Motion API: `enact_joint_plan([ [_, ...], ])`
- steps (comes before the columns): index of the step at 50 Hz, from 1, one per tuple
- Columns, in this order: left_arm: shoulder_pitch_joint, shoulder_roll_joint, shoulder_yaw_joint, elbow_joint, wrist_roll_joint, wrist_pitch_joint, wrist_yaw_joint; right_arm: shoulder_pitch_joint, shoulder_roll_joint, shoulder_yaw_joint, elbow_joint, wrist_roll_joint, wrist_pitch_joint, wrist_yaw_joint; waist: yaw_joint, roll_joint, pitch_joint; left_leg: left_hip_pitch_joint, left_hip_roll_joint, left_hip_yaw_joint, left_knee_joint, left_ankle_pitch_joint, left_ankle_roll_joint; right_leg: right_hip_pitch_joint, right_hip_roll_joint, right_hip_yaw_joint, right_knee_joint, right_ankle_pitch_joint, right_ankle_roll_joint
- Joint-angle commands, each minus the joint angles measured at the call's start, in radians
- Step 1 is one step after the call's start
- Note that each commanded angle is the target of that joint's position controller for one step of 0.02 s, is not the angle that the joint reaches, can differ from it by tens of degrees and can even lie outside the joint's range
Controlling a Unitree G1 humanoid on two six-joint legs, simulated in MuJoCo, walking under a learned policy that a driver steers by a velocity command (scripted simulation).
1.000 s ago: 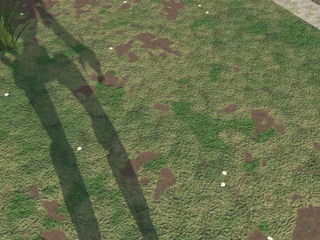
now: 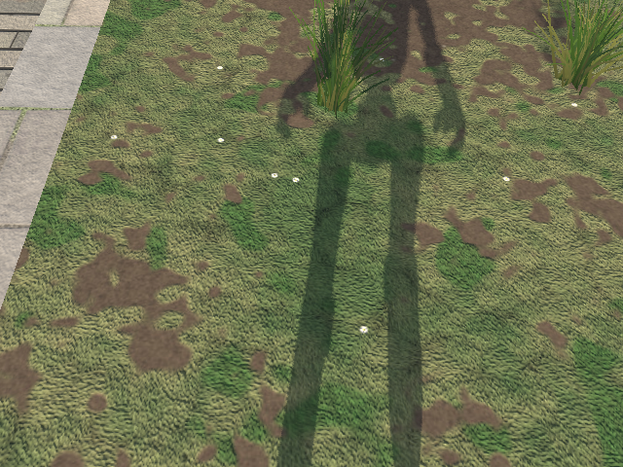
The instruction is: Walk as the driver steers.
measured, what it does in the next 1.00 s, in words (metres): walks ahead, turning right: right foot, then left foot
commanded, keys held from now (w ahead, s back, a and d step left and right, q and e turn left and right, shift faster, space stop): w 0.20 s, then w+e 0.38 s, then e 0.42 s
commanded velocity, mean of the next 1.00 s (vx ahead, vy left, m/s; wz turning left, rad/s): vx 0.35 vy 0.00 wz -0.23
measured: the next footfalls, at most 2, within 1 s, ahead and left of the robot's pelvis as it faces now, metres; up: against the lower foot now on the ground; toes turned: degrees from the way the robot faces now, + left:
right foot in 0.12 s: +0.11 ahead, -0.14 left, +0.00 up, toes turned +5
left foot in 0.56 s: +0.38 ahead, +0.12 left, +0.00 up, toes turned -6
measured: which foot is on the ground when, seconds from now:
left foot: down 0.00-0.12, up 0.14-0.54, down 0.56-0.98, up 1.00-1.00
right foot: up 0.00-0.10, down 0.12-0.56, up 0.58-0.96, down 0.98-1.00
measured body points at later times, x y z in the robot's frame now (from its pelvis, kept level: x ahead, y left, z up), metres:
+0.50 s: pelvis +0.19 -0.01 -0.01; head +0.23 -0.02 +0.44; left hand +0.15 +0.27 -0.13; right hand +0.44 -0.23 -0.08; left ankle +0.34 +0.13 -0.73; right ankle +0.07 -0.14 -0.75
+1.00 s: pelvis +0.39 -0.02 -0.02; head +0.43 -0.06 +0.42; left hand +0.67 +0.16 -0.09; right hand +0.39 -0.34 -0.14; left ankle +0.34 +0.12 -0.74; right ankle +0.45 -0.14 -0.75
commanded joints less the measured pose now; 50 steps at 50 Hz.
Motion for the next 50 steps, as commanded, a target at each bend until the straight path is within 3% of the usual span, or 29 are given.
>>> enact_joint_plan([
  [1, -0.098, 0.068, 0.006, -0.086, -0.008, -0.04, -0.014, 0.008, -0.181, -0.05, -0.047, 0.002, -0.019, 0.004, -0.029, 0.165, 0.001, 0.016, 0.239, -0.287, -0.162, -0.239, 0.169, 0.007, 0.005, -0.021, -0.087, 0.007, -0.014],
  [4, -0.039, 0.068, 0.007, -0.071, -0.013, -0.056, -0.018, -0.003, -0.161, -0.038, -0.039, 0.002, -0.017, 0.014, 0.017, 0.147, 0.011, -0.047, 0.215, -0.3, -0.122, -0.269, 0.143, 0.163, 0.009, -0.047, -0.203, 0.06, -0.053],
  [5, 0.002, 0.07, 0.008, -0.058, -0.008, -0.06, -0.014, -0.004, -0.139, -0.03, -0.039, 0.0, -0.017, 0.015, 0.041, 0.137, 0.003, -0.078, 0.186, -0.29, -0.086, -0.272, 0.122, 0.242, 0.008, -0.05, -0.234, 0.061, -0.064],
  [6, 0.074, 0.086, 0.013, -0.043, -0.002, -0.063, -0.008, -0.012, -0.099, -0.017, -0.042, -0.004, -0.02, 0.015, 0.076, 0.116, -0.021, -0.14, 0.152, -0.255, -0.003, -0.271, 0.09, 0.354, -0.044, -0.003, -0.247, 0.038, -0.086],
  [7, 0.196, 0.132, 0.021, -0.02, 0.012, -0.064, 0.0, -0.029, -0.029, 0.005, -0.055, -0.012, -0.026, 0.015, 0.115, -0.021, -0.063, -0.253, 0.064, -0.133, 0.262, -0.29, 0.033, 0.489, -0.2, 0.178, -0.313, -0.066, -0.14],
  [8, 0.274, 0.244, 0.049, 0.014, 0.028, -0.057, -0.008, -0.028, -0.04, 0.002, -0.109, 0.014, -0.042, 0.007, 0.099, -0.257, -0.046, -0.508, -0.028, 0.014, 0.501, -0.361, -0.008, 0.569, -0.364, 0.577, -0.443, -0.36, -0.288],
  [9, 0.263, 0.189, 0.038, 0.015, 0.009, -0.059, -0.014, -0.041, -0.13, -0.021, -0.094, 0.023, -0.053, 0.002, 0.109, -0.192, 0.04, -0.632, 0.029, -0.004, 0.657, -0.363, -0.02, 0.54, -0.405, 0.654, -0.472, -0.478, -0.332],
  [10, 0.24, 0.132, 0.02, 0.009, 0.0, -0.059, -0.01, -0.054, -0.148, -0.028, -0.08, 0.021, -0.059, 0.007, 0.101, -0.15, 0.082, -0.671, 0.06, -0.01, 0.712, -0.268, -0.019, 0.527, -0.361, 0.561, -0.464, -0.436, -0.306],
  [13, 0.19, 0.09, -0.006, -0.007, 0.008, -0.046, -0.004, -0.106, -0.105, -0.023, -0.078, -0.012, -0.08, 0.023, 0.075, -0.096, 0.082, -0.619, 0.133, 0.068, 0.655, -0.085, -0.039, 0.449, -0.252, 0.371, -0.489, -0.144, -0.268],
  [17, 0.213, 0.107, -0.003, 0.008, -0.006, -0.029, 0.013, -0.2, -0.032, 0.001, -0.104, -0.018, -0.098, 0.033, 0.09, -0.099, 0.069, -0.48, 0.108, 0.136, 0.4, 0.044, -0.094, 0.359, -0.17, 0.21, -0.506, 0.152, -0.262],
  [19, 0.237, 0.125, 0.002, 0.02, -0.01, -0.019, 0.022, -0.253, -0.009, 0.012, -0.111, -0.013, -0.105, 0.043, 0.105, -0.101, 0.063, -0.373, 0.078, 0.15, 0.256, 0.122, -0.111, 0.31, -0.15, 0.163, -0.489, 0.219, -0.25],
  [22, 0.29, 0.14, 0.006, 0.037, -0.02, -0.009, 0.025, -0.3, -0.038, 0.003, -0.118, 0.003, -0.111, 0.055, 0.113, -0.109, 0.054, -0.259, 0.052, 0.138, 0.155, 0.199, -0.112, 0.292, -0.181, 0.198, -0.462, 0.221, -0.239],
  [24, 0.286, 0.149, 0.011, 0.038, -0.026, -0.004, 0.028, -0.288, -0.072, -0.011, -0.118, 0.009, -0.115, 0.055, 0.083, -0.12, 0.05, -0.193, 0.057, 0.112, 0.103, 0.192, -0.089, 0.313, -0.208, 0.24, -0.432, 0.216, -0.216],
  [26, 0.267, 0.144, 0.011, 0.033, -0.022, 0.0, 0.029, -0.181, -0.113, -0.034, -0.089, 0.007, -0.116, 0.044, 0.01, -0.114, -0.001, -0.01, 0.051, 0.127, 0.047, 0.164, -0.046, 0.296, -0.183, 0.223, -0.318, 0.334, -0.179],
  [27, 0.263, 0.115, 0.002, 0.025, -0.013, -0.001, 0.026, -0.069, -0.15, -0.053, -0.068, 0.0, -0.115, 0.032, -0.05, -0.094, -0.08, 0.173, 0.095, 0.104, 0.044, 0.156, -0.013, 0.236, -0.125, 0.183, -0.153, 0.363, -0.146],
  [28, 0.26, 0.038, -0.024, -0.012, 0.017, -0.003, 0.025, 0.109, -0.221, -0.071, -0.052, -0.018, -0.108, 0.019, -0.116, 0.045, -0.259, 0.453, 0.298, -0.096, 0.073, 0.081, 0.049, 0.076, -0.049, 0.118, 0.164, 0.123, -0.108],
  [29, 0.402, -0.04, -0.047, -0.039, -0.019, -0.016, 0.026, 0.141, -0.277, -0.077, -0.027, -0.031, -0.095, 0.029, -0.037, 0.378, -0.37, 0.635, 0.507, -0.547, -0.06, -0.151, 0.194, -0.215, 0.051, 0.051, 0.464, -0.347, -0.064],
  [30, 0.36, 0.075, -0.02, -0.016, -0.042, -0.014, 0.031, 0.091, -0.172, -0.055, -0.035, -0.027, -0.093, 0.032, -0.051, 0.257, -0.253, 0.529, 0.482, -0.562, -0.119, -0.203, 0.188, -0.307, -0.007, 0.093, 0.588, -0.309, -0.052],
  [31, 0.266, 0.119, -0.004, -0.029, -0.04, -0.006, 0.031, 0.026, -0.118, -0.038, -0.04, -0.022, -0.092, 0.027, -0.048, 0.17, -0.121, 0.404, 0.447, -0.363, -0.102, -0.006, 0.159, -0.323, -0.04, 0.073, 0.604, -0.229, -0.047],
  [32, 0.235, 0.11, -0.002, -0.028, -0.025, 0.003, 0.034, -0.031, -0.09, -0.028, -0.039, -0.027, -0.09, 0.03, -0.018, 0.101, -0.071, 0.295, 0.399, -0.218, -0.095, 0.247, 0.144, -0.271, -0.067, 0.054, 0.586, -0.182, -0.034],
  [33, 0.221, 0.103, 0.004, -0.033, -0.012, 0.014, 0.034, -0.076, -0.065, -0.022, -0.033, -0.03, -0.087, 0.033, 0.011, 0.101, -0.037, 0.211, 0.361, -0.111, -0.093, 0.441, 0.136, -0.234, -0.083, 0.046, 0.549, -0.165, -0.024],
  [35, 0.235, 0.06, 0.001, -0.038, -0.014, 0.041, 0.029, -0.125, -0.061, -0.024, -0.019, -0.033, -0.095, 0.032, 0.052, 0.134, -0.016, 0.095, 0.325, 0.023, -0.127, 0.578, 0.131, -0.149, -0.096, 0.015, 0.499, -0.132, -0.009],
  [37, 0.193, 0.032, -0.006, -0.071, -0.007, 0.056, 0.026, -0.15, -0.092, -0.035, 0.001, -0.027, -0.099, 0.024, 0.061, 0.131, 0.009, 0.054, 0.334, 0.088, -0.166, 0.622, 0.152, -0.154, -0.097, -0.005, 0.404, -0.081, 0.009],
  [39, 0.154, 0.017, -0.015, -0.094, 0.0, 0.06, 0.016, -0.167, -0.12, -0.045, 0.016, -0.023, -0.091, 0.013, 0.059, 0.119, -0.002, 0.054, 0.33, 0.153, -0.173, 0.619, 0.152, -0.124, -0.102, -0.02, 0.275, 0.027, 0.008],
  [42, 0.091, 0.028, -0.015, -0.12, 0.0, 0.058, -0.011, -0.178, -0.142, -0.05, 0.032, -0.01, -0.072, 0.002, 0.04, 0.104, -0.026, 0.062, 0.316, 0.234, -0.16, 0.588, 0.129, -0.038, -0.087, -0.052, 0.109, 0.18, -0.014],
  [46, 0.025, 0.076, 0.006, -0.175, 0.002, 0.071, -0.033, -0.164, -0.182, -0.064, 0.054, 0.021, -0.056, 0.006, 0.033, 0.091, -0.024, 0.126, 0.348, 0.253, -0.058, 0.535, 0.098, -0.002, -0.067, -0.076, -0.011, 0.118, -0.062],
  [48, 0.069, 0.103, 0.024, -0.18, 0.005, 0.075, -0.032, -0.168, -0.186, -0.068, 0.057, 0.035, -0.047, 0.006, 0.069, 0.075, -0.047, 0.122, 0.322, 0.288, 0.095, 0.569, 0.058, 0.105, -0.018, -0.116, -0.121, 0.136, -0.105],
  [49, 0.151, 0.148, 0.047, -0.161, 0.009, 0.074, -0.019, -0.126, -0.157, -0.06, 0.067, 0.026, -0.045, 0.008, 0.097, 0.016, -0.097, 0.076, 0.261, 0.32, 0.264, 0.527, 0.015, 0.252, 0.015, -0.11, -0.187, 0.262, -0.141],
  [50, 0.217, 0.265, 0.075, -0.174, 0.011, 0.075, 0.007, -0.086, -0.113, -0.041, 0.045, -0.019, -0.045, 0.011, 0.103, -0.211, -0.169, -0.145, 0.17, 0.357, 0.576, 0.12, -0.069, 0.473, -0.195, 0.181, -0.2, 0.751, -0.237],
])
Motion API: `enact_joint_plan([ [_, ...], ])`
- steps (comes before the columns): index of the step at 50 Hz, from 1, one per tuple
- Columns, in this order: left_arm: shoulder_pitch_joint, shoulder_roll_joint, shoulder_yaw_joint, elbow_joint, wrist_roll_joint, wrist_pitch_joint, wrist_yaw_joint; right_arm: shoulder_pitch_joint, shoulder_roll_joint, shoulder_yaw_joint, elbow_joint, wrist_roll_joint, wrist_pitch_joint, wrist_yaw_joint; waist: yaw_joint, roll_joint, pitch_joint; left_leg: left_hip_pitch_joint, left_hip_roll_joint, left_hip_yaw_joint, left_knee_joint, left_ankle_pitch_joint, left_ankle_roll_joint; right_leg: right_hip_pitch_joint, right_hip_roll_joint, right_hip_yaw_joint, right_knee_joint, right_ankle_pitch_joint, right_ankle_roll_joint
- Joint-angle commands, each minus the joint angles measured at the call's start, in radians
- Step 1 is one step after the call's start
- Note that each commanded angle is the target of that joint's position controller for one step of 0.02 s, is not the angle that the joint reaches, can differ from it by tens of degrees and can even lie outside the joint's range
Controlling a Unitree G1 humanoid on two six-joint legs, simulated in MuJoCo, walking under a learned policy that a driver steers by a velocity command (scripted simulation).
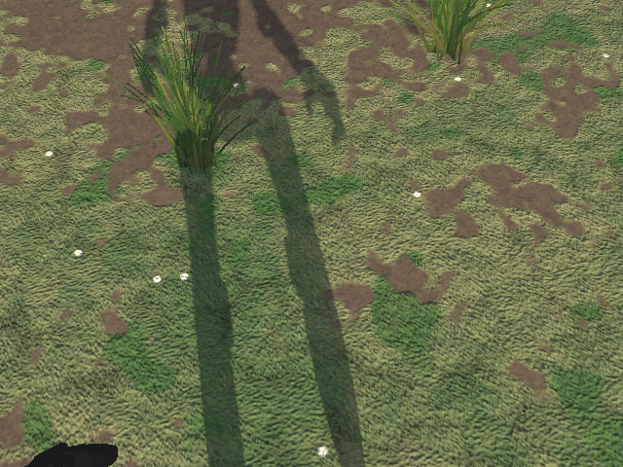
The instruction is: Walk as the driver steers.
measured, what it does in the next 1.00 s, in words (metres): steps on the spot, turning right: left foot, then right foot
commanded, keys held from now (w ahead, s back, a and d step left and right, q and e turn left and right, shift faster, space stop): e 0.92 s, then w+e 0.08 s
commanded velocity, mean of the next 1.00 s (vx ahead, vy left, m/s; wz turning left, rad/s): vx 0.03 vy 0.00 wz -0.59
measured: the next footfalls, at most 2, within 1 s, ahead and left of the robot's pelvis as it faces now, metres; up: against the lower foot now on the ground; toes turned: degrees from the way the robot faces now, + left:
left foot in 0.42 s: +0.15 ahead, +0.14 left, +0.00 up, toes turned -20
right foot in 0.84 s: +0.03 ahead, -0.10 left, +0.00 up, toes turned -32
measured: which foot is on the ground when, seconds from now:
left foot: up 0.00-0.40, down 0.42-0.86, up 0.88-1.00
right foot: down 0.00-0.44, up 0.46-0.82, down 0.84-1.00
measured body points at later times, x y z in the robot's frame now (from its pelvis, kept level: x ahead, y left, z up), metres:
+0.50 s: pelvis +0.06 +0.04 +0.01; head +0.09 +0.04 +0.46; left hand +0.31 +0.26 -0.08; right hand +0.11 -0.28 -0.08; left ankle +0.11 +0.15 -0.72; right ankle +0.07 -0.09 -0.69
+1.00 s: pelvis +0.04 +0.00 +0.02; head +0.06 -0.05 +0.46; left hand +0.33 +0.14 -0.05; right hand -0.01 -0.33 -0.10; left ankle +0.12 +0.13 -0.65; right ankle -0.01 -0.08 -0.72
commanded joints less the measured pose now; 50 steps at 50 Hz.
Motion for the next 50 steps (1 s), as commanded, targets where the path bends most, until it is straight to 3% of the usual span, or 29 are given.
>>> enact_joint_plan([
  [1, 0.184, 0.314, 0.085, -0.07, 0.026, -0.008, 0.03, 0.073, -0.053, 0.008, -0.105, -0.06, -0.005, 0.007, 0.047, -0.309, -0.38, -0.471, -0.112, -0.156, 0.676, -0.33, -0.041, 0.641, -0.38, 0.643, -0.127, 0.645, -0.369],
  [2, 0.174, 0.224, 0.065, -0.08, 0.015, -0.016, 0.019, 0.004, -0.125, -0.009, -0.086, -0.034, 0.004, 0.012, 0.115, -0.128, -0.403, -0.493, -0.069, -0.294, 0.729, -0.264, -0.031, 0.58, -0.338, 0.586, -0.182, 0.449, -0.341],
  [3, 0.129, 0.194, 0.052, -0.074, 0.007, -0.026, 0.016, -0.041, -0.132, -0.01, -0.101, -0.012, 0.012, 0.01, 0.09, -0.093, -0.298, -0.518, -0.044, -0.29, 0.703, -0.183, -0.013, 0.487, -0.291, 0.487, -0.197, 0.329, -0.283],
  [4, 0.093, 0.171, 0.049, -0.067, -0.008, -0.025, 0.02, -0.046, -0.118, -0.01, -0.09, -0.021, 0.02, -0.002, 0.067, -0.03, -0.235, -0.518, -0.017, -0.289, 0.635, -0.114, -0.013, 0.41, -0.235, 0.429, -0.212, 0.203, -0.224],
  [5, 0.054, 0.16, 0.043, -0.073, -0.012, -0.017, 0.027, -0.053, -0.126, -0.013, -0.09, -0.032, 0.028, -0.013, 0.049, -0.048, -0.196, -0.485, -0.007, -0.291, 0.57, -0.06, -0.02, 0.326, -0.203, 0.391, -0.229, 0.147, -0.197],
  [7, 0.012, 0.162, 0.041, -0.087, 0.013, -0.01, 0.039, -0.025, -0.112, -0.012, -0.079, -0.034, 0.036, -0.015, 0.018, -0.097, -0.194, -0.385, -0.036, -0.275, 0.528, 0.006, -0.037, 0.217, -0.154, 0.351, -0.246, 0.166, -0.19],
  [8, 0.011, 0.162, 0.043, -0.087, 0.015, -0.009, 0.044, -0.014, -0.1, -0.008, -0.073, -0.033, 0.036, -0.016, 0.016, -0.099, -0.203, -0.367, -0.044, -0.274, 0.485, 0.017, -0.045, 0.209, -0.145, 0.34, -0.244, 0.179, -0.192],
  [12, 0.03, 0.17, 0.05, -0.076, 0.005, -0.001, 0.062, -0.052, -0.069, 0.005, -0.082, -0.031, 0.036, -0.018, 0.04, -0.105, -0.212, -0.333, -0.061, -0.296, 0.31, 0.061, -0.064, 0.205, -0.125, 0.375, -0.232, 0.053, -0.187],
  [17, 0.033, 0.169, 0.052, -0.075, 0.003, 0.014, 0.056, -0.073, -0.08, 0.001, -0.097, -0.021, 0.023, -0.002, 0.06, -0.148, -0.19, -0.255, -0.09, -0.306, 0.134, 0.057, -0.042, 0.198, -0.119, 0.482, -0.219, -0.06, -0.168],
  [20, 0.011, 0.159, 0.049, -0.077, -0.015, 0.026, 0.058, -0.007, -0.08, -0.008, -0.081, -0.02, 0.01, 0.012, 0.018, -0.148, -0.183, -0.118, -0.096, -0.281, -0.117, 0.17, 0.0, 0.179, -0.081, 0.507, -0.161, -0.038, -0.122],
  [21, 0.034, 0.135, 0.042, -0.073, -0.019, 0.028, 0.061, 0.024, -0.118, -0.021, -0.075, -0.03, 0.01, 0.009, 0.015, -0.101, -0.186, -0.021, -0.012, -0.332, -0.203, 0.223, 0.035, 0.112, -0.034, 0.468, -0.097, -0.122, -0.073],
  [22, 0.071, 0.083, 0.03, -0.079, -0.013, 0.027, 0.059, 0.015, -0.203, -0.038, -0.086, -0.05, 0.018, 0.002, 0.054, 0.13, -0.172, 0.057, 0.21, -0.549, -0.273, 0.262, 0.132, -0.045, 0.086, 0.299, 0.115, -0.347, -0.004],
  [23, 0.054, 0.137, 0.049, -0.101, -0.013, 0.014, 0.059, -0.006, -0.221, -0.043, -0.087, -0.08, 0.019, 0.005, 0.051, 0.318, -0.115, -0.041, 0.342, -0.743, -0.324, 0.37, 0.276, -0.157, 0.163, 0.161, 0.341, -0.497, 0.045],
  [24, 0.084, 0.201, 0.071, -0.074, -0.003, 0.01, 0.059, -0.068, -0.161, -0.025, -0.12, -0.076, 0.015, -0.002, 0.064, 0.218, -0.108, -0.061, 0.331, -0.682, -0.309, 0.394, 0.286, -0.146, 0.104, 0.192, 0.503, -0.441, 0.073],
  [25, 0.109, 0.205, 0.079, -0.044, -0.01, 0.017, 0.058, -0.118, -0.116, -0.014, -0.129, -0.06, 0.015, -0.009, 0.083, 0.166, -0.096, -0.067, 0.262, -0.569, -0.288, 0.392, 0.237, -0.141, 0.098, 0.178, 0.564, -0.377, 0.088],
  [26, 0.134, 0.174, 0.075, -0.019, -0.01, 0.029, 0.063, -0.139, -0.098, -0.009, -0.138, -0.044, 0.017, -0.015, 0.086, 0.144, -0.093, -0.04, 0.206, -0.49, -0.271, 0.379, 0.201, -0.155, 0.093, 0.163, 0.619, -0.325, 0.108],
  [27, 0.138, 0.15, 0.068, -0.016, -0.009, 0.037, 0.063, -0.136, -0.086, -0.003, -0.138, -0.032, 0.02, -0.019, 0.073, 0.145, -0.081, -0.021, 0.199, -0.449, -0.264, 0.429, 0.204, -0.183, 0.086, 0.156, 0.669, -0.295, 0.125],
  [30, 0.063, 0.104, 0.05, -0.049, -0.025, 0.038, 0.056, -0.075, -0.092, -0.003, -0.129, -0.042, 0.035, -0.03, 0.026, 0.165, -0.081, 0.057, 0.174, -0.349, -0.266, 0.496, 0.223, -0.207, 0.054, 0.085, 0.589, -0.247, 0.156],
  [34, 0.005, 0.072, 0.029, -0.085, -0.016, 0.036, 0.042, -0.037, -0.145, -0.024, -0.119, -0.038, 0.051, -0.028, -0.015, 0.191, -0.123, 0.135, 0.221, -0.309, -0.25, 0.56, 0.244, -0.13, -0.002, 0.039, 0.379, -0.278, 0.165],
  [39, 0.032, 0.091, 0.034, -0.088, -0.018, 0.045, 0.025, -0.055, -0.184, -0.042, -0.111, -0.012, 0.05, -0.006, 0.0, 0.211, -0.136, 0.087, 0.255, -0.254, -0.211, 0.607, 0.228, 0.055, 0.005, -0.037, 0.133, -0.25, 0.114],
  [41, 0.094, 0.09, 0.042, -0.067, -0.017, 0.049, 0.019, -0.078, -0.178, -0.042, -0.105, 0.01, 0.046, -0.004, 0.048, 0.189, -0.142, 0.047, 0.241, -0.211, -0.131, 0.571, 0.176, 0.183, 0.027, -0.064, -0.075, -0.101, 0.06],
  [42, 0.135, 0.118, 0.055, -0.053, -0.015, 0.048, 0.026, -0.029, -0.144, -0.033, -0.083, 0.01, 0.041, -0.001, 0.06, 0.126, -0.158, -0.031, 0.205, -0.158, -0.039, 0.477, 0.112, 0.314, 0.036, -0.031, -0.174, 0.022, 0.023],
  [43, 0.181, 0.216, 0.083, -0.056, -0.017, 0.044, 0.041, -0.006, -0.088, -0.017, -0.091, -0.029, 0.037, 0.002, 0.055, -0.108, -0.181, -0.26, 0.109, -0.065, 0.213, 0.171, 0.014, 0.511, -0.139, 0.226, -0.202, 0.353, -0.049],
  [44, 0.175, 0.3, 0.092, -0.077, 0.012, 0.028, 0.041, -0.088, -0.055, 0.001, -0.16, -0.061, 0.033, -0.005, 0.069, -0.316, -0.187, -0.52, -0.038, -0.112, 0.431, -0.261, -0.053, 0.521, -0.365, 0.546, -0.19, 0.53, -0.27],
  [45, 0.183, 0.233, 0.076, -0.076, 0.029, 0.003, 0.032, -0.148, -0.109, -0.017, -0.161, -0.046, 0.035, -0.013, 0.127, -0.178, -0.227, -0.527, -0.028, -0.247, 0.585, -0.272, -0.053, 0.482, -0.358, 0.519, -0.214, 0.455, -0.322],
  [46, 0.14, 0.205, 0.061, -0.063, 0.026, -0.012, 0.034, -0.146, -0.122, -0.023, -0.157, -0.026, 0.038, -0.014, 0.092, -0.149, -0.183, -0.526, -0.011, -0.273, 0.612, -0.189, -0.039, 0.433, -0.3, 0.424, -0.219, 0.376, -0.268],
  [47, 0.115, 0.18, 0.06, -0.051, 0.0, -0.016, 0.041, -0.107, -0.124, -0.029, -0.134, -0.026, 0.037, -0.015, 0.067, -0.1, -0.173, -0.531, 0.006, -0.279, 0.565, -0.092, -0.031, 0.422, -0.23, 0.374, -0.238, 0.124, -0.209],
  [48, 0.102, 0.154, 0.049, -0.047, -0.021, -0.016, 0.046, -0.102, -0.136, -0.034, -0.131, -0.032, 0.035, -0.014, 0.063, -0.109, -0.151, -0.546, 0.011, -0.277, 0.519, -0.016, -0.03, 0.408, -0.204, 0.377, -0.27, -0.083, -0.183],
  [50, 0.101, 0.14, 0.035, -0.052, -0.011, -0.019, 0.053, -0.103, -0.123, -0.033, -0.131, -0.028, 0.021, 0.0, 0.058, -0.145, -0.122, -0.523, -0.013, -0.263, 0.48, 0.099, -0.032, 0.356, -0.168, 0.403, -0.337, -0.324, -0.181],
])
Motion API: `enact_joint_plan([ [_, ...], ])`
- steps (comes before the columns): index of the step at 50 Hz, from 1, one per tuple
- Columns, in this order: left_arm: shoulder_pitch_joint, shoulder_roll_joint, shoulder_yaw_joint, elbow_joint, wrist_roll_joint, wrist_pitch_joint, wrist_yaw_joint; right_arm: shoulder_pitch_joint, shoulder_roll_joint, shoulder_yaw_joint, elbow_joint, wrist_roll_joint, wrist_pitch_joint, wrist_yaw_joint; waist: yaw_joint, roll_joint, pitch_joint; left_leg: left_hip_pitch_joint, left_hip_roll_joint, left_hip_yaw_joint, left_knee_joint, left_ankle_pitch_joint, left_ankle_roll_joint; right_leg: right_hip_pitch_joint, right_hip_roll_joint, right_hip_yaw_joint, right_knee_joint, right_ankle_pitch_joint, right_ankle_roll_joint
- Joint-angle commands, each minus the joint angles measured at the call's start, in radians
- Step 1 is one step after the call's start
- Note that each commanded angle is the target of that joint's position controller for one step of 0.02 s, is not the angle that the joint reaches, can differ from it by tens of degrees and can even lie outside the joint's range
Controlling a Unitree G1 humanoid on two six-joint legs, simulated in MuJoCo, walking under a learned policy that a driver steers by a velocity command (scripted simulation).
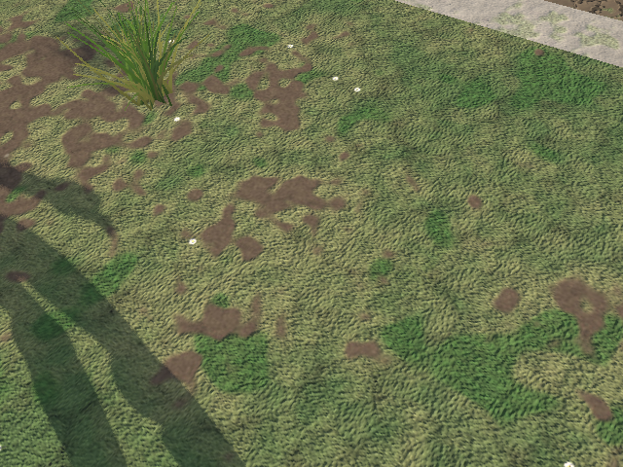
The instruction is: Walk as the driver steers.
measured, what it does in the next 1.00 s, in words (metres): walks ahead, turning right: left foot, then right foot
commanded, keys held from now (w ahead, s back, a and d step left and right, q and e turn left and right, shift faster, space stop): w+e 0.20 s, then w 0.50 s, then w+e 0.30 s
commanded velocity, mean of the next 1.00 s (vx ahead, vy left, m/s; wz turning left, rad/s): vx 0.41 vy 0.00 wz -0.34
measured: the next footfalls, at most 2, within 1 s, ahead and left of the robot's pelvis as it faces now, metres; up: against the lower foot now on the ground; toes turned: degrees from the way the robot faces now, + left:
left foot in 0.32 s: +0.18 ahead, +0.13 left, +0.00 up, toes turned -14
right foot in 0.78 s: +0.42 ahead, -0.19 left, +0.00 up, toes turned -14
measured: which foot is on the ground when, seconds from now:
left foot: up 0.00-0.30, down 0.32-0.78, up 0.80-1.00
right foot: down 0.00-0.32, up 0.34-0.76, down 0.78-1.00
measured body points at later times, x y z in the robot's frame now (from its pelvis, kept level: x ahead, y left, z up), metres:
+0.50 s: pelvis +0.15 +0.02 +0.00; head +0.17 +0.04 +0.45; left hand +0.34 +0.26 -0.10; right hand +0.15 -0.26 -0.10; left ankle +0.14 +0.13 -0.74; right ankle +0.13 -0.12 -0.67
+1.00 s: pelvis +0.40 -0.11 +0.00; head +0.42 -0.13 +0.45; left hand +0.56 +0.14 -0.10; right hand +0.47 -0.42 -0.09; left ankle +0.50 +0.04 -0.67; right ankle +0.38 -0.18 -0.74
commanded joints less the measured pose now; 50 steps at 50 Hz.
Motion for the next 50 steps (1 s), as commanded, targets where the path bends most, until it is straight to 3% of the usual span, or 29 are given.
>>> enact_joint_plan([
  [1, 0.006, 0.153, 0.039, -0.06, 0.005, -0.027, 0.015, -0.05, -0.089, -0.024, -0.083, 0.007, -0.037, 0.011, 0.018, -0.208, -0.09, -0.159, 0.001, -0.043, -0.048, 0.132, 0.001, 0.168, -0.219, 0.345, -0.272, -0.24, -0.178],
  [6, 0.052, 0.188, 0.049, -0.029, -0.001, -0.044, 0.022, -0.109, -0.055, -0.009, -0.089, 0.01, -0.08, 0.027, 0.046, -0.202, -0.055, -0.072, -0.036, -0.056, -0.354, 0.189, -0.003, 0.148, -0.196, 0.345, -0.261, -0.187, -0.172],
  [10, 0.075, 0.2, 0.051, -0.014, -0.01, -0.045, 0.012, -0.123, -0.059, -0.005, -0.098, 0.024, -0.104, 0.042, 0.054, -0.195, -0.038, 0.042, -0.059, -0.061, -0.474, 0.158, 0.011, 0.073, -0.191, 0.408, -0.233, -0.231, -0.176],
  [13, 0.073, 0.166, 0.037, 0.0, -0.006, -0.044, 0.004, -0.057, -0.064, -0.007, -0.079, 0.03, -0.121, 0.048, 0.021, -0.188, -0.047, 0.188, -0.051, -0.04, -0.555, 0.219, 0.04, 0.028, -0.184, 0.427, -0.19, -0.243, -0.154],
  [15, 0.075, 0.11, 0.017, 0.008, -0.001, -0.044, 0.003, 0.037, -0.061, -0.011, -0.053, 0.019, -0.13, 0.042, -0.032, -0.164, -0.068, 0.37, -0.036, -0.036, -0.623, 0.23, 0.07, -0.051, -0.123, 0.392, -0.092, -0.252, -0.107],
  [16, 0.068, 0.048, -0.004, 0.003, 0.006, -0.048, 0.003, 0.149, -0.095, -0.018, -0.035, 0.006, -0.133, 0.034, -0.076, -0.083, -0.114, 0.518, 0.086, -0.171, -0.661, 0.139, 0.115, -0.151, -0.064, 0.314, 0.099, -0.286, -0.059],
  [17, 0.089, 0.004, -0.017, -0.038, -0.01, -0.062, 0.006, 0.227, -0.202, -0.039, -0.01, -0.017, -0.127, 0.033, -0.057, 0.161, -0.134, 0.636, 0.267, -0.538, -0.801, -0.182, 0.247, -0.37, 0.061, 0.136, 0.384, -0.33, 0.0],
  [18, 0.061, 0.101, 0.005, -0.042, -0.028, -0.073, 0.015, 0.251, -0.186, -0.042, 0.003, -0.005, -0.126, 0.043, -0.08, 0.178, -0.058, 0.61, 0.357, -0.749, -0.872, -0.366, 0.324, -0.528, 0.028, 0.129, 0.574, -0.366, 0.022],
  [19, 0.044, 0.143, 0.019, -0.028, -0.029, -0.078, 0.014, 0.223, -0.127, -0.023, -0.001, 0.01, -0.126, 0.041, -0.067, 0.117, 0.015, 0.573, 0.333, -0.676, -0.865, -0.339, 0.314, -0.581, -0.011, 0.148, 0.647, -0.283, 0.017],
  [21, 0.024, 0.123, 0.016, -0.012, -0.006, -0.087, 0.004, 0.183, -0.076, -0.004, -0.009, 0.006, -0.12, 0.032, -0.045, 0.072, 0.022, 0.549, 0.25, -0.495, -0.865, -0.149, 0.272, -0.583, -0.057, 0.099, 0.648, -0.143, 0.02],
  [23, -0.005, 0.089, 0.01, -0.012, 0.002, -0.096, -0.009, 0.17, -0.056, 0.009, -0.011, 0.0, -0.117, 0.025, -0.036, 0.073, 0.019, 0.489, 0.195, -0.37, -0.894, 0.03, 0.251, -0.527, -0.098, 0.056, 0.589, -0.046, 0.034],
  [29, -0.161, 0.006, -0.027, -0.051, 0.005, -0.11, -0.026, 0.231, -0.095, 0.009, 0.028, 0.019, -0.103, 0.016, -0.084, 0.055, 0.018, 0.422, 0.141, -0.148, -0.92, 0.369, 0.248, -0.397, -0.093, -0.042, 0.245, 0.172, 0.084],
  [33, -0.234, 0.025, -0.023, -0.067, -0.011, -0.116, -0.049, 0.289, -0.12, 0.007, 0.06, 0.031, -0.089, 0.016, -0.093, 0.06, 0.031, 0.435, 0.184, -0.131, -0.91, 0.42, 0.234, -0.286, -0.066, -0.053, 0.1, 0.24, 0.062],
  [35, -0.232, 0.05, -0.013, -0.069, -0.013, -0.117, -0.056, 0.294, -0.13, 0.004, 0.071, 0.035, -0.08, 0.014, -0.065, 0.064, 0.027, 0.494, 0.213, -0.129, -0.875, 0.518, 0.216, -0.251, -0.057, -0.05, 0.056, 0.199, 0.028],
  [36, -0.193, 0.071, -0.004, -0.059, -0.011, -0.116, -0.056, 0.283, -0.145, 0.0, 0.071, 0.033, -0.075, 0.011, -0.032, 0.071, -0.004, 0.528, 0.214, -0.101, -0.823, 0.667, 0.203, -0.194, -0.039, -0.067, 0.044, 0.173, 0.006],
  [38, 0.035, 0.137, 0.034, 0.01, -0.006, -0.104, -0.043, 0.279, -0.137, 0.004, 0.065, 0.025, -0.066, 0.003, 0.091, 0.046, -0.163, 0.477, 0.151, -0.003, -0.52, 0.933, 0.155, 0.146, 0.005, -0.106, 0.016, 0.177, -0.056],
  [39, 0.207, 0.198, 0.053, 0.04, -0.004, -0.092, -0.031, 0.287, -0.094, 0.023, 0.035, -0.006, -0.068, -0.005, 0.153, -0.061, -0.3, 0.268, 0.115, 0.033, -0.216, 0.658, 0.12, 0.443, -0.159, 0.1, 0.053, 0.156, -0.112],
  [40, 0.231, 0.297, 0.066, 0.054, -0.004, -0.094, -0.039, 0.408, 0.041, 0.065, -0.001, -0.011, -0.089, 0.004, 0.059, -0.363, -0.425, -0.107, -0.076, 0.011, 0.129, -0.08, 0.056, 0.716, -0.387, 0.644, -0.076, -0.094, -0.29],
  [41, 0.23, 0.182, 0.042, 0.052, -0.012, -0.094, -0.039, 0.326, -0.07, 0.042, 0.007, 0.016, -0.115, 0.012, 0.111, -0.262, -0.4, -0.231, -0.042, -0.107, 0.235, -0.13, 0.063, 0.693, -0.375, 0.743, -0.181, -0.228, -0.281],
  [42, 0.162, 0.151, 0.03, 0.046, -0.004, -0.097, -0.035, 0.212, -0.113, 0.029, -0.028, 0.044, -0.132, 0.02, 0.106, -0.213, -0.235, -0.295, 0.001, -0.093, 0.236, -0.039, 0.077, 0.567, -0.34, 0.59, -0.193, -0.14, -0.243],
  [43, 0.108, 0.143, 0.027, 0.04, 0.003, -0.099, -0.034, 0.161, -0.098, 0.035, -0.039, 0.034, -0.142, 0.018, 0.08, -0.111, -0.164, -0.264, 0.037, -0.081, 0.19, 0.042, 0.082, 0.435, -0.295, 0.483, -0.2, -0.007, -0.226],
  [44, 0.067, 0.128, 0.023, 0.034, 0.009, -0.098, -0.035, 0.142, -0.091, 0.032, -0.041, 0.011, -0.145, 0.016, 0.048, -0.074, -0.112, -0.224, 0.058, -0.078, 0.12, 0.088, 0.072, 0.322, -0.258, 0.407, -0.216, 0.112, -0.217],
  [45, 0.041, 0.111, 0.017, 0.027, 0.021, -0.098, -0.033, 0.153, -0.086, 0.03, -0.043, 0.001, -0.14, 0.018, 0.012, -0.095, -0.102, -0.163, 0.076, -0.086, 0.079, 0.122, 0.066, 0.247, -0.23, 0.361, -0.24, 0.184, -0.214],
  [47, 0.024, 0.104, 0.018, 0.031, 0.012, -0.102, -0.027, 0.166, -0.064, 0.033, -0.047, -0.007, -0.125, 0.021, -0.019, -0.113, -0.089, -0.116, 0.076, -0.074, 0.015, 0.134, 0.039, 0.161, -0.21, 0.321, -0.279, 0.243, -0.233],
  [50, 0.049, 0.137, 0.03, 0.056, 0.0, -0.106, -0.012, 0.067, -0.038, 0.044, -0.084, -0.016, -0.11, 0.018, -0.007, -0.102, -0.026, -0.125, 0.061, -0.055, -0.154, 0.243, 0.0, 0.055, -0.184, 0.255, -0.315, 0.256, -0.233],
])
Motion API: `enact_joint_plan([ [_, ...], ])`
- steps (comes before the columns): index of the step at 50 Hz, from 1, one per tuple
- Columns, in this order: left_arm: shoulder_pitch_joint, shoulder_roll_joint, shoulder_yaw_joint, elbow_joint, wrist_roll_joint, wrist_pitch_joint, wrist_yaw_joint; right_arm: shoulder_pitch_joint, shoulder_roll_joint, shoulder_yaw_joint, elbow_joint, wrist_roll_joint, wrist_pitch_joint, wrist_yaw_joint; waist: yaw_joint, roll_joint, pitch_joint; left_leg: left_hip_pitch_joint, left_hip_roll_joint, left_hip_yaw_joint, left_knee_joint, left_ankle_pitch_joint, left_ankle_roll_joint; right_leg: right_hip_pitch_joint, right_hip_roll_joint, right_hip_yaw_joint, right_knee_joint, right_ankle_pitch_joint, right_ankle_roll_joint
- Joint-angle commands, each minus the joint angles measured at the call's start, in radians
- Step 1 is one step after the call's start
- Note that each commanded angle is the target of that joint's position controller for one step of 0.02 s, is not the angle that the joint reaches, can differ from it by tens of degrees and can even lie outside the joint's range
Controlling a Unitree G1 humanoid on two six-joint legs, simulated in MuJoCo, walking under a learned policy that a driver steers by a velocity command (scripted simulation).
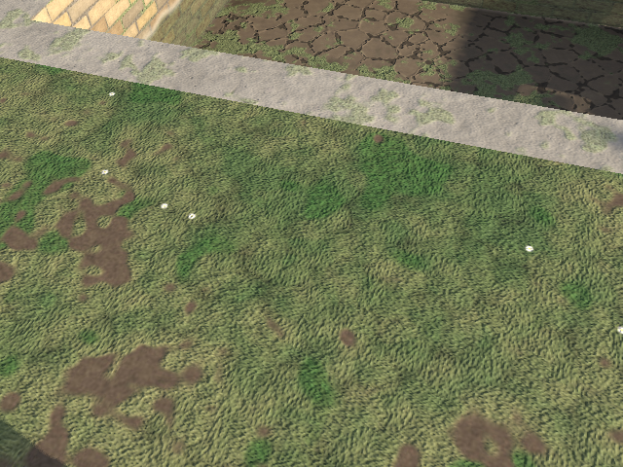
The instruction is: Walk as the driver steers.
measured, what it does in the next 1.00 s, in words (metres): walks ahead, turning right: left foot, then right foot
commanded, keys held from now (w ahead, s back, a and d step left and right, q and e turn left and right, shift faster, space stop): w+e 1.00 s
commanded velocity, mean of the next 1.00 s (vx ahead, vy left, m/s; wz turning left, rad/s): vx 0.50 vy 0.00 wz -0.56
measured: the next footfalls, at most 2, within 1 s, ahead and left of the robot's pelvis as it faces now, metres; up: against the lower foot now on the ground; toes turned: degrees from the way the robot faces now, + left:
left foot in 0.26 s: +0.34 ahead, +0.13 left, +0.00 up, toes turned -12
right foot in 0.76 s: +0.51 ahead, -0.21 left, +0.00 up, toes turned -29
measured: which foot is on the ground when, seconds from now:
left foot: up 0.00-0.24, down 0.26-0.78, up 0.80-1.00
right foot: down 0.00-0.26, up 0.28-0.74, down 0.76-1.00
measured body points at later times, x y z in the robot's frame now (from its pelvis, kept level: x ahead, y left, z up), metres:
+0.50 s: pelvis +0.28 +0.04 +0.00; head +0.30 +0.03 +0.45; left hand +0.49 +0.27 -0.10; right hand +0.27 -0.26 -0.11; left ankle +0.30 +0.14 -0.75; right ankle +0.28 -0.12 -0.67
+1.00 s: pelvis +0.51 -0.12 +0.00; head +0.53 -0.16 +0.45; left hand +0.74 +0.06 -0.10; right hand +0.50 -0.45 -0.10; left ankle +0.67 -0.01 -0.67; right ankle +0.48 -0.18 -0.75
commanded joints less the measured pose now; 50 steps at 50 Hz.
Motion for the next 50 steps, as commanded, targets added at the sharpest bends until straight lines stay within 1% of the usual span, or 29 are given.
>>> enact_joint_plan([
  [1, -0.054, 0.164, 0.046, -0.067, -0.007, -0.021, 0.019, -0.021, -0.048, -0.009, -0.072, -0.008, -0.001, -0.002, -0.031, -0.089, 0.004, -0.022, 0.0, -0.007, -0.176, 0.162, -0.03, -0.045, -0.234, 0.229, -0.166, 0.158, -0.181],
  [4, 0.006, 0.186, 0.054, -0.04, -0.014, -0.013, 0.029, -0.152, -0.03, 0.0, -0.103, -0.001, -0.012, 0.009, 0.018, -0.086, 0.01, 0.088, -0.056, 0.002, -0.381, 0.35, -0.033, -0.093, -0.2, 0.201, -0.146, 0.104, -0.135],
  [7, 0.059, 0.188, 0.056, -0.014, -0.026, -0.005, 0.033, -0.21, -0.059, -0.009, -0.125, 0.015, -0.02, 0.018, 0.03, -0.095, 0.004, 0.126, -0.073, -0.033, -0.464, 0.366, -0.018, -0.029, -0.23, 0.267, -0.09, 0.049, -0.116],
  [10, 0.068, 0.183, 0.058, -0.004, -0.023, 0.01, 0.037, -0.193, -0.091, -0.026, -0.127, 0.017, -0.026, 0.02, 0.007, -0.126, -0.011, 0.167, -0.078, -0.041, -0.506, 0.239, 0.016, 0.066, -0.259, 0.341, 0.009, 0.077, -0.09],
  [11, 0.062, 0.177, 0.057, -0.004, -0.021, 0.017, 0.037, -0.146, -0.098, -0.034, -0.118, 0.017, -0.029, 0.017, -0.02, -0.139, -0.028, 0.24, -0.084, -0.024, -0.532, 0.203, 0.036, 0.067, -0.247, 0.348, 0.055, 0.115, -0.077],
  [12, 0.056, 0.15, 0.047, -0.008, -0.017, 0.019, 0.034, -0.053, -0.123, -0.049, -0.098, 0.012, -0.031, 0.01, -0.068, -0.13, -0.087, 0.393, -0.072, -0.016, -0.564, 0.196, 0.067, 0.044, -0.196, 0.321, 0.163, 0.172, -0.05],
  [13, 0.049, 0.092, 0.025, -0.029, -0.001, 0.018, 0.029, 0.098, -0.171, -0.065, -0.087, -0.003, -0.032, 0.0, -0.136, -0.058, -0.234, 0.648, 0.075, -0.144, -0.53, 0.16, 0.131, -0.067, -0.138, 0.26, 0.423, 0.068, -0.014],
  [14, 0.196, 0.013, 0.001, -0.042, -0.023, 0.008, 0.028, 0.189, -0.241, -0.085, -0.058, -0.005, -0.014, 0.0, -0.092, 0.232, -0.391, 1.007, 0.313, -0.559, -0.578, -0.009, 0.291, -0.414, 0.006, 0.121, 0.761, -0.397, 0.061],
  [15, 0.188, 0.102, 0.013, -0.039, -0.039, 0.006, 0.033, 0.201, -0.171, -0.074, -0.051, 0.014, -0.005, 0.008, -0.105, 0.218, -0.358, 0.977, 0.348, -0.737, -0.668, -0.261, 0.292, -0.558, -0.065, 0.132, 0.917, -0.433, 0.075],
  [16, 0.078, 0.172, 0.034, -0.047, -0.041, 0.011, 0.035, 0.153, -0.106, -0.057, -0.062, 0.014, -0.002, 0.004, -0.128, 0.103, -0.214, 0.851, 0.299, -0.597, -0.698, -0.278, 0.246, -0.592, -0.105, 0.127, 0.958, -0.34, 0.082],
  [17, 0.013, 0.174, 0.037, -0.062, -0.029, 0.017, 0.038, 0.095, -0.084, -0.049, -0.065, 0.006, 0.003, 0.003, -0.112, 0.038, -0.125, 0.723, 0.257, -0.457, -0.712, -0.149, 0.219, -0.568, -0.139, 0.089, 0.945, -0.266, 0.09],
  [18, -0.021, 0.161, 0.038, -0.074, -0.016, 0.019, 0.036, 0.062, -0.061, -0.041, -0.056, 0.0, 0.004, 0.004, -0.092, 0.03, -0.063, 0.622, 0.217, -0.359, -0.737, -0.032, 0.215, -0.545, -0.165, 0.085, 0.903, -0.218, 0.094],
  [19, -0.018, 0.139, 0.039, -0.079, -0.018, 0.024, 0.03, 0.045, -0.049, -0.038, -0.049, -0.007, 0.001, 0.002, -0.067, 0.064, -0.04, 0.554, 0.187, -0.281, -0.764, 0.037, 0.205, -0.499, -0.192, 0.082, 0.87, -0.186, 0.093],
  [22, -0.032, 0.078, 0.028, -0.091, -0.023, 0.042, 0.023, 0.038, -0.054, -0.047, -0.023, 0.006, -0.012, 0.002, -0.05, 0.07, -0.011, 0.482, 0.165, -0.135, -0.829, 0.151, 0.217, -0.471, -0.214, 0.049, 0.794, -0.147, 0.1],
  [25, -0.094, 0.06, 0.019, -0.12, -0.013, 0.043, 0.014, 0.053, -0.094, -0.062, 0.005, 0.008, -0.015, 0.0, -0.058, 0.036, 0.0, 0.504, 0.179, -0.044, -0.856, 0.251, 0.235, -0.507, -0.228, 0.045, 0.664, -0.039, 0.11],
  [29, -0.205, 0.048, 0.009, -0.145, -0.015, 0.028, -0.012, 0.066, -0.126, -0.069, 0.029, 0.014, -0.003, -0.005, -0.095, 0.016, 0.021, 0.521, 0.15, 0.103, -0.86, 0.314, 0.202, -0.449, -0.21, -0.013, 0.442, 0.154, 0.094],
  [34, -0.318, 0.067, 0.013, -0.203, -0.017, 0.03, -0.038, 0.123, -0.173, -0.084, 0.066, 0.039, 0.023, -0.007, -0.109, 0.015, 0.05, 0.643, 0.192, 0.178, -0.805, 0.42, 0.167, -0.426, -0.179, -0.073, 0.305, 0.084, 0.042],
  [36, -0.273, 0.103, 0.032, -0.206, -0.011, 0.037, -0.039, 0.121, -0.204, -0.094, 0.066, 0.048, 0.037, -0.012, -0.063, 0.043, -0.004, 0.68, 0.191, 0.219, -0.666, 0.744, 0.145, -0.313, -0.117, -0.129, 0.288, -0.022, 0.001],
  [37, -0.172, 0.137, 0.053, -0.185, -0.01, 0.041, -0.036, 0.113, -0.212, -0.095, 0.064, 0.052, 0.046, -0.016, 0.002, 0.043, -0.066, 0.659, 0.175, 0.247, -0.509, 0.873, 0.129, -0.17, -0.073, -0.155, 0.261, -0.035, -0.029],
  [38, 0.004, 0.193, 0.087, -0.135, -0.015, 0.048, -0.024, 0.114, -0.188, -0.085, 0.057, 0.049, 0.049, -0.021, 0.09, 0.017, -0.156, 0.542, 0.137, 0.275, -0.285, 0.846, 0.095, 0.092, -0.036, -0.148, 0.215, 0.012, -0.068],
  [39, 0.133, 0.281, 0.113, -0.105, -0.026, 0.059, -0.002, 0.155, -0.101, -0.052, 0.035, 0.003, 0.043, -0.02, 0.105, -0.169, -0.246, 0.25, 0.075, 0.274, 0.047, 0.268, 0.048, 0.397, -0.224, 0.142, 0.214, 0.046, -0.138],
  [40, 0.073, 0.347, 0.111, -0.145, -0.031, 0.043, -0.005, 0.189, -0.027, -0.02, -0.033, -0.003, 0.015, -0.008, 0.011, -0.341, -0.39, -0.114, -0.129, 0.104, 0.353, -0.35, 0.003, 0.628, -0.433, 0.737, 0.036, -0.253, -0.339],
  [41, 0.077, 0.246, 0.084, -0.153, -0.022, 0.025, -0.014, 0.07, -0.134, -0.042, -0.039, 0.033, -0.016, 0.003, 0.088, -0.174, -0.362, -0.219, -0.075, -0.042, 0.393, -0.296, 0.021, 0.594, -0.432, 0.726, -0.051, -0.296, -0.291],
  [42, 0.05, 0.207, 0.07, -0.141, -0.013, 0.011, -0.015, 0.009, -0.143, -0.044, -0.063, 0.057, -0.032, 0.008, 0.075, -0.145, -0.227, -0.249, -0.04, -0.028, 0.344, -0.205, 0.042, 0.476, -0.399, 0.588, -0.055, -0.226, -0.252],
  [43, -0.009, 0.186, 0.062, -0.141, -0.012, 0.003, -0.015, 0.012, -0.126, -0.039, -0.052, 0.041, -0.037, 0.001, 0.023, -0.052, -0.147, -0.193, 0.001, -0.03, 0.255, -0.131, 0.04, 0.326, -0.355, 0.481, -0.054, -0.102, -0.222],
  [44, -0.066, 0.157, 0.053, -0.148, -0.009, 0.001, -0.011, 0.021, -0.131, -0.045, -0.042, 0.014, -0.034, -0.005, -0.013, -0.054, -0.112, -0.126, 0.028, -0.034, 0.171, -0.087, 0.029, 0.218, -0.319, 0.4, -0.061, 0.006, -0.205],
  [45, -0.098, 0.149, 0.047, -0.16, 0.003, 0.001, -0.006, 0.038, -0.131, -0.047, -0.038, 0.007, -0.024, -0.003, -0.042, -0.085, -0.094, -0.065, 0.039, -0.037, 0.143, -0.056, 0.02, 0.14, -0.295, 0.363, -0.082, 0.075, -0.202],
  [47, -0.108, 0.152, 0.048, -0.151, 0.002, -0.004, 0.004, 0.049, -0.108, -0.044, -0.032, -0.003, -0.006, -0.001, -0.059, -0.084, -0.08, -0.024, 0.031, -0.017, 0.079, -0.025, -0.011, 0.056, -0.275, 0.312, -0.107, 0.183, -0.213],
  [50, -0.067, 0.177, 0.055, -0.119, -0.003, -0.004, 0.023, -0.041, -0.069, -0.031, -0.059, -0.007, 0.006, -0.003, -0.036, -0.075, -0.036, -0.033, 0.005, -0.001, -0.099, 0.124, -0.049, -0.016, -0.232, 0.237, -0.118, 0.218, -0.196],
])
